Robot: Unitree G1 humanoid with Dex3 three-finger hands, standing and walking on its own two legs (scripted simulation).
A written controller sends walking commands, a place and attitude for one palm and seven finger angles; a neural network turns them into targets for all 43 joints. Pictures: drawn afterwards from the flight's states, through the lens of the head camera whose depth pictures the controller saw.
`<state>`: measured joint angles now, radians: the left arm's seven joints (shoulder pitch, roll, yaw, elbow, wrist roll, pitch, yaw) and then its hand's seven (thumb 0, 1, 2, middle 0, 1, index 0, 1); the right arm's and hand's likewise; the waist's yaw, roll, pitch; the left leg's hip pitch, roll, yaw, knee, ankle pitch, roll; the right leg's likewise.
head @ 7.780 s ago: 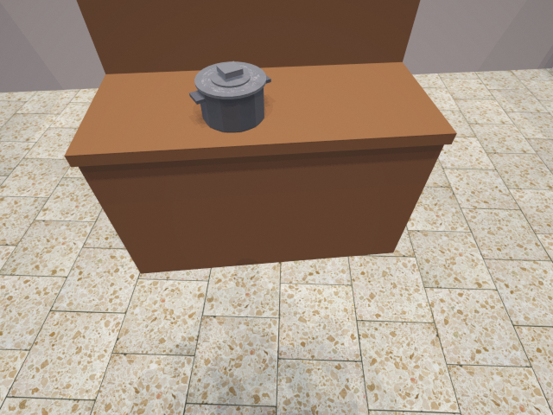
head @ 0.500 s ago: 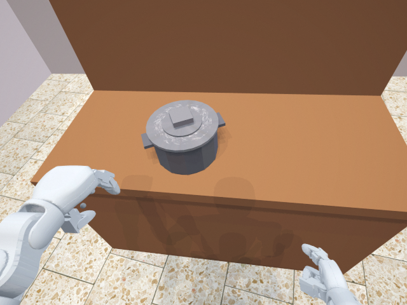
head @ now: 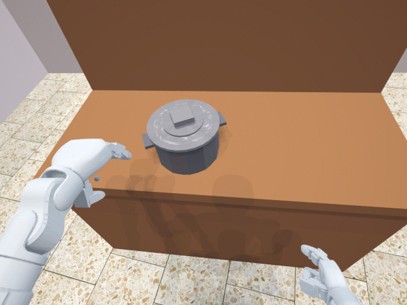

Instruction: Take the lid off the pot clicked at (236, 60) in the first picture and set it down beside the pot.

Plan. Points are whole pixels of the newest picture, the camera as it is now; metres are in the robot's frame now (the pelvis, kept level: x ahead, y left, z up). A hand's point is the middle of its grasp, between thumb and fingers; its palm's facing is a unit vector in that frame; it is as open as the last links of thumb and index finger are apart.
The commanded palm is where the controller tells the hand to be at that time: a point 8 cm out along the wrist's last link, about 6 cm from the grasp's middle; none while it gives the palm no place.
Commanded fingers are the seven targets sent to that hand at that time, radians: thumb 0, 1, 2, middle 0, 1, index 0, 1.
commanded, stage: move the open hand above the knob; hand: left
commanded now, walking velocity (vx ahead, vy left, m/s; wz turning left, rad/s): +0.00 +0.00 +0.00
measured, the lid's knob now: (181, 116) +0.55 +0.13 +0.04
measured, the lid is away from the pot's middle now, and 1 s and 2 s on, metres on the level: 0.00 0.00 0.00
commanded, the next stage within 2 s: none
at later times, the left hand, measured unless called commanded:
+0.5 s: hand (129, 150) +0.38 +0.20 +0.10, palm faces -0.30 -0.06 -0.95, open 10.3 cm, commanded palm +0.37 +0.20 +0.17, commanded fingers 0.00 -0.27 1.30 -0.80 -0.08 -0.80 -0.08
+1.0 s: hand (152, 127) +0.44 +0.17 +0.10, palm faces -0.32 -0.05 -0.95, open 10.3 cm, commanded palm +0.44 +0.17 +0.17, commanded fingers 0.00 -0.27 1.30 -0.80 -0.08 -0.80 -0.08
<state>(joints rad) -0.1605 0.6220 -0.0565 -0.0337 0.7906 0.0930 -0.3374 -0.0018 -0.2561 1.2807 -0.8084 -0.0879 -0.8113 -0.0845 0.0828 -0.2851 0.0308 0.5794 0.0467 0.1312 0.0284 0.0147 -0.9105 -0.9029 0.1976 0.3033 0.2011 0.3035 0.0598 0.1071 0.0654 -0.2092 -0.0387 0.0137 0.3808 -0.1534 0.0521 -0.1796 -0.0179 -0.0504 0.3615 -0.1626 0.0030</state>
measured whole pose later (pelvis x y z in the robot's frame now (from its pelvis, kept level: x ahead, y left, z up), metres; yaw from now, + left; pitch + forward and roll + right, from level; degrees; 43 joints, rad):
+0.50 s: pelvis +0.01 -0.01 +0.00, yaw +0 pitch +1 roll +0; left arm -0.44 0.56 -0.17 0.20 0.83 0.15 -0.37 0.00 -0.26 1.30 -0.81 -0.09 -0.81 -0.08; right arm 0.11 -0.29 0.03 0.59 0.07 0.14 0.04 0.01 -0.91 -0.90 0.20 0.30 0.20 0.30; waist 0.02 0.09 0.06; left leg -0.23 -0.03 0.02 0.39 -0.17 0.05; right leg -0.21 -0.01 -0.05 0.37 -0.18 0.00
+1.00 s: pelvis +0.03 -0.01 +0.00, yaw -1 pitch +3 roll +0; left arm -0.66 0.51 -0.23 0.44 0.84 0.19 -0.35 0.00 -0.26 1.30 -0.81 -0.09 -0.81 -0.08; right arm 0.16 -0.31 0.02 0.60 0.08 0.15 0.03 0.01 -0.91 -0.90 0.20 0.30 0.20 0.30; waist -0.02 0.09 0.03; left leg -0.26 -0.03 0.02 0.41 -0.21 0.04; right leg -0.24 -0.01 -0.04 0.40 -0.22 -0.01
